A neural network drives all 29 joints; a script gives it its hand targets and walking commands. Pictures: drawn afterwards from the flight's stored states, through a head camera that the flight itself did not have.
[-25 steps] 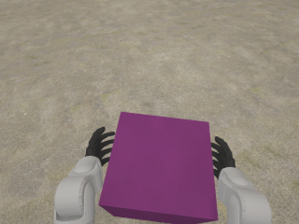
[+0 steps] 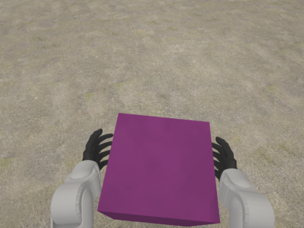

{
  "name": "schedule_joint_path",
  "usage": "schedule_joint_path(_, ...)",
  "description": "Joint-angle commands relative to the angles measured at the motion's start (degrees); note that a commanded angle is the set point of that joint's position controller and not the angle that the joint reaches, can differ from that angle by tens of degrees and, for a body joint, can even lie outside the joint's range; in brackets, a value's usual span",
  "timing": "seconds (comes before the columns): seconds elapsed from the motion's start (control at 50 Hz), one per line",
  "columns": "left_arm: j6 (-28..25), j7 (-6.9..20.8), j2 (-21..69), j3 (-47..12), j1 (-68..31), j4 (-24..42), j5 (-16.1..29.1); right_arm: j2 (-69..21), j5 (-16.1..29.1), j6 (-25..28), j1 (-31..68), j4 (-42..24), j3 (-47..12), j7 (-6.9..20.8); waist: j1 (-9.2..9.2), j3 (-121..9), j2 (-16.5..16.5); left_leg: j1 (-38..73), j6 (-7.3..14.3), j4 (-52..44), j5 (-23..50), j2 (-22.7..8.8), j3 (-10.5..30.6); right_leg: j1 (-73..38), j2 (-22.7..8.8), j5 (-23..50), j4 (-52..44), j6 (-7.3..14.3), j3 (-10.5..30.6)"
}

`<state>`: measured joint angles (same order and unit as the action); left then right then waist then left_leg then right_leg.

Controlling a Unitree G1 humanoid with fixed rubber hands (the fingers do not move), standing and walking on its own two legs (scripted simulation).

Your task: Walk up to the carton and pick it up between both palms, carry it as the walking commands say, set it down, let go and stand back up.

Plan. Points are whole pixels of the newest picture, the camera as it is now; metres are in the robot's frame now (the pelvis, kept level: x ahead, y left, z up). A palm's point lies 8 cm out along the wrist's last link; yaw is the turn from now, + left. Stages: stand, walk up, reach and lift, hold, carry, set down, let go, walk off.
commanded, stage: carry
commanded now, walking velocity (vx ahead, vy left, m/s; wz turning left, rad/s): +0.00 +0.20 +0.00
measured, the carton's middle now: (156, 175) +0.25 +0.02 +0.01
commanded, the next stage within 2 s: none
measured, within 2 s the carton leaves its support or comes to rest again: neither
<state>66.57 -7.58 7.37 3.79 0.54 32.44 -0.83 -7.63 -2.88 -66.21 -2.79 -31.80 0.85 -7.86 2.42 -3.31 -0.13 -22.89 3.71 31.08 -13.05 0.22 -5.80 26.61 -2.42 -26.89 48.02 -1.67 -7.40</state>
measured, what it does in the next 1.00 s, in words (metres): steps to the left: right foot, then left foot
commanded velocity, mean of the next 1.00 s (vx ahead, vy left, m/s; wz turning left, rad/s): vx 0.00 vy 0.06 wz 0.00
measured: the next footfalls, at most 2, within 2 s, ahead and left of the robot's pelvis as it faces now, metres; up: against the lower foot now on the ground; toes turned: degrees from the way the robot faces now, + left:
right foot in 0.04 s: +0.04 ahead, -0.08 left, +0.00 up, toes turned -9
left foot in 0.34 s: +0.05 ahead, +0.27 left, +0.00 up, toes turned -13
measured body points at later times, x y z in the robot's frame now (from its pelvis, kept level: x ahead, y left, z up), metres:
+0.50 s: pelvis -0.04 +0.16 +0.00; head -0.04 +0.18 +0.45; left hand +0.20 +0.32 +0.07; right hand +0.20 +0.02 +0.07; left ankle +0.01 +0.26 -0.73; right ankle -0.05 +0.01 -0.70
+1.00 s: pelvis -0.07 +0.22 +0.01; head -0.09 +0.23 +0.46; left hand +0.19 +0.37 +0.09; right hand +0.17 +0.06 +0.09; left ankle +0.01 +0.26 -0.73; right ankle -0.06 +0.07 -0.73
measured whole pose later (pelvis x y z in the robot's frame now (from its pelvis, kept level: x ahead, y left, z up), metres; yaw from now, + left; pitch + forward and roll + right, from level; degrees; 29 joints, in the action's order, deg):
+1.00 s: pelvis -0.07 +0.22 +0.01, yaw -2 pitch +3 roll -1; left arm 68.7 -7.4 7.3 3.7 -1.0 26.8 -2.4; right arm -7.4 -3.2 -69.4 -0.9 -27.1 2.5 -7.7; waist 0.4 -6.8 0.5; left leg -20.1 6.0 21.4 -5.0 2.9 -8.8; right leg 17.4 -5.2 -16.3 28.5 -0.7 -6.4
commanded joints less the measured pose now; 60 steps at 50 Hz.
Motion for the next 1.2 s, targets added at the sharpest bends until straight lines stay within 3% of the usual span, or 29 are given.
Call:
schedule_joint_path(0.0,-1.1,8.6,46.7,-41.1,-23.2,7.5,17.8,-45.7,14.4,1.7,20.6,-6.7,-34.9,6.1,-0.94,-18.7,-1.7,8.0,1.4,3.8,21.1,-9.9,4.9,-19.8,-8.2,21.1,-30.3,2.6,7.4)
schedule_joint_path(0.02,-1.1,9.0,46.1,-40.2,-22.6,6.8,17.9,-46.4,14.4,1.4,20.2,-6.4,-35.3,6.1,-1.37,-18.4,12.2,-6.9,-3.0,10.4,-0.3,-4.1,3.6,-29.3,-21.5,36.1,-28.9,7.1,25.2)
schedule_joint_path(0.04,-0.8,8.9,45.0,-39.3,-19.2,3.4,16.6,-43.6,14.2,0.9,19.1,-5.5,-35.5,6.1,-1.95,-15.7,14.2,-13.7,-4.3,17.4,-18.8,-1.7,4.2,-27.5,-28.6,43.3,-28.8,11.9,32.0)
schedule_joint_path(0.06,-0.5,9.1,45.8,-37.3,-17.5,0.7,15.3,-44.3,14.4,0.5,22.8,-7.3,-37.3,6.2,-1.72,-12.7,14.9,-13.1,-4.1,25.1,-17.1,-2.6,9.7,-23.6,-27.8,43.2,-29.2,14.3,27.9)
schedule_joint_path(0.1,-0.5,8.9,45.1,-36.2,-18.7,1.5,14.8,-45.2,16.1,0.3,26.3,-7.1,-38.0,6.6,-2.03,-8.7,8.3,-12.6,-4.1,23.2,-11.4,-3.6,9.1,-19.9,-22.7,35.2,-29.6,10.3,19.6)
schedule_joint_path(0.14,-1.5,9.2,48.4,-36.9,-22.4,4.2,15.4,-49.3,18.3,1.0,30.3,-9.5,-39.8,7.1,-2.28,-9.6,7.2,-7.5,-5.0,17.5,-8.4,-3.1,4.8,-18.3,-17.2,35.7,-27.4,7.2,10.8)
schedule_joint_path(0.16,-1.4,9.1,47.5,-37.1,-24.7,5.2,15.7,-47.7,17.8,0.7,29.9,-9.7,-38.5,7.0,-2.78,-8.3,10.6,-4.9,-5.2,16.5,-7.5,-2.9,2.9,-14.6,-16.2,31.6,-27.4,5.8,8.0)
schedule_joint_path(0.2,-0.8,8.1,46.1,-36.7,-21.2,4.8,14.5,-47.1,18.6,-0.1,26.4,-8.0,-38.0,7.2,-2.49,-10.6,14.0,-0.3,-5.3,11.2,-9.0,-3.7,2.7,-12.9,-16.3,24.1,-26.3,5.1,6.6)
schedule_joint_path(0.24,-0.6,7.5,46.1,-35.8,-19.7,4.4,13.5,-46.9,20.3,-0.1,28.7,-9.5,-38.2,7.3,-2.73,-11.7,12.7,3.8,-5.1,2.6,-5.3,-2.3,0.5,-9.7,-15.3,18.1,-24.7,4.2,7.4)
schedule_joint_path(0.28,-0.2,6.6,44.1,-36.0,-18.6,4.7,12.6,-46.3,20.0,-1.0,26.2,-6.9,-37.2,7.6,-2.95,-14.9,6.1,10.7,-5.1,-7.0,-0.1,-2.4,-0.3,-8.1,-12.6,16.1,-19.2,2.2,4.9)
schedule_joint_path(0.3,0.1,6.6,42.4,-36.0,-19.0,5.1,12.5,-46.0,19.3,-1.4,24.7,-5.2,-37.0,7.5,-2.96,-16.1,0.0,13.2,-2.8,-10.3,8.5,-9.1,7.6,-5.5,-7.9,13.5,-11.6,-0.2,1.3)
schedule_joint_path(0.32,0.0,6.6,42.4,-36.8,-20.1,6.4,12.7,-45.0,19.2,-1.2,24.4,-5.5,-36.5,7.8,-2.45,-14.8,-9.7,14.9,0.4,-12.0,22.9,-19.7,20.8,2.5,-3.4,0.6,-3.0,-3.4,-3.1)
schedule_joint_path(0.34,0.4,6.8,44.3,-38.4,-21.3,5.6,13.6,-45.0,18.3,-0.8,25.3,-5.7,-35.4,8.0,-2.71,-14.9,-18.2,13.1,4.6,-12.2,23.2,-21.6,19.5,2.7,-2.9,-10.1,0.9,-2.5,-0.4)
schedule_joint_path(0.38,0.7,7.4,46.7,-38.7,-23.5,3.9,14.3,-47.2,17.5,-0.6,26.2,-5.0,-34.3,7.9,-2.72,-14.0,-10.8,10.9,4.6,-9.7,24.2,-17.2,13.5,-1.6,-2.2,-5.5,0.2,-1.2,0.6)
schedule_joint_path(0.44,-0.8,7.9,50.6,-43.2,-29.0,7.4,17.5,-48.4,16.7,1.7,24.5,-5.4,-32.1,8.3,-2.57,-14.3,-17.1,11.5,3.3,-11.9,8.2,-15.2,12.3,2.0,-1.9,-1.3,1.0,-0.7,2.2)
schedule_joint_path(0.48,-1.1,8.1,50.2,-43.7,-30.4,8.9,18.5,-49.4,16.4,1.9,25.5,-6.3,-33.5,7.8,-2.58,-14.7,-9.2,13.1,3.1,-12.5,1.2,-15.4,12.5,-1.6,-1.1,-0.3,-7.3,0.3,1.3)
schedule_joint_path(0.54,-0.8,8.2,49.3,-42.3,-25.6,6.4,18.7,-46.6,15.6,2.0,23.9,-7.8,-33.3,6.8,-1.79,-21.2,-7.4,13.6,0.9,-10.3,6.5,-13.7,9.1,-14.7,-2.1,13.1,-24.7,0.4,1.1)
schedule_joint_path(0.56,-0.4,8.3,47.9,-40.7,-25.1,3.6,17.8,-45.6,14.9,1.4,23.0,-5.6,-33.2,6.4,-1.93,-21.2,-2.1,13.2,-0.5,-9.1,9.4,-12.4,9.6,-17.5,-4.4,12.0,-27.3,1.0,3.4)
schedule_joint_path(0.6,0.1,8.7,46.5,-40.8,-25.3,3.0,17.1,-45.2,14.6,0.6,22.7,-3.9,-33.7,6.7,-2.54,-17.5,-0.5,8.2,-3.0,-7.9,3.6,-9.1,7.9,-17.0,-10.4,10.1,-27.9,2.2,10.7)
schedule_joint_path(0.64,-0.5,8.6,46.7,-40.0,-26.2,3.8,16.5,-45.7,15.7,0.3,24.6,-5.5,-35.4,7.1,-2.77,-13.4,5.1,11.3,-3.2,-9.5,5.4,-9.4,7.1,-9.6,-9.0,7.1,-27.7,2.5,8.5)
schedule_joint_path(0.76,0.8,7.6,45.0,-36.2,-23.7,-0.6,13.3,-43.5,17.3,-0.9,30.9,-5.6,-34.9,7.4,-1.93,-9.4,-2.6,1.2,-2.5,-17.9,-11.4,-10.9,10.8,-13.0,-5.2,7.0,-21.7,1.0,2.9)
schedule_joint_path(0.78,1.0,7.3,44.6,-36.0,-23.2,-0.2,13.3,-44.7,17.7,-1.5,28.6,-3.2,-35.2,7.5,-2.17,-10.6,-1.1,2.5,-2.9,-19.2,-10.7,-11.8,12.7,-14.0,-4.1,6.2,-20.5,1.6,2.3)
schedule_joint_path(0.8,0.2,7.0,46.2,-37.9,-26.1,2.9,14.1,-46.1,18.3,-1.1,28.2,-4.0,-35.1,8.0,-1.97,-13.7,-4.3,4.0,-2.9,-18.9,-11.1,-11.7,11.5,-14.5,-4.6,7.6,-20.1,1.9,2.5)
schedule_joint_path(0.82,0.2,7.0,46.8,-36.9,-23.8,1.0,13.6,-45.9,18.7,-1.0,29.5,-6.1,-36.2,8.1,-1.88,-13.5,-0.7,6.3,-2.8,-18.0,-6.1,-11.8,11.0,-13.9,-4.7,9.2,-21.2,1.9,2.8)
schedule_joint_path(0.88,0.8,7.2,47.6,-38.3,-26.3,1.3,14.4,-46.8,18.5,-0.9,29.6,-4.1,-34.7,8.5,-1.88,-14.7,-7.1,7.1,-3.3,-21.3,-13.0,-12.3,12.5,-12.9,-3.4,7.9,-18.9,2.0,1.9)
schedule_joint_path(0.98,0.4,7.4,46.9,-40.3,-28.8,3.3,15.7,-46.8,16.8,-0.4,26.0,-1.7,-33.0,8.2,-1.82,-15.6,-7.5,10.6,-3.0,-19.9,-9.0,-11.9,9.5,-11.7,-3.7,9.8,-20.0,1.7,2.0)
schedule_joint_path(1.02,0.3,8.0,48.3,-39.5,-27.8,1.9,16.4,-46.9,16.7,-0.1,27.6,-4.3,-33.8,8.0,-1.89,-15.6,-1.2,12.0,-3.7,-19.5,-5.0,-12.0,9.3,-11.9,-2.6,11.3,-21.2,2.1,1.7)
schedule_joint_path(1.14,0.4,8.6,49.1,-38.7,-25.9,-0.3,16.2,-46.4,16.0,0.2,29.8,-5.3,-34.5,7.5,-1.94,-14.5,-0.6,8.1,-2.8,-18.8,-10.0,-10.5,8.9,-12.5,-3.7,7.6,-23.4,2.2,2.7)
schedule_joint_path(1.18,0.6,8.3,48.1,-38.9,-25.8,0.1,15.4,-45.7,16.0,-0.4,27.9,-4.5,-34.3,7.5,-2.08,-12.5,-3.9,7.6,-4.2,-21.2,-12.7,-11.3,10.4,-11.7,-2.8,6.6,-22.1,2.5,2.5)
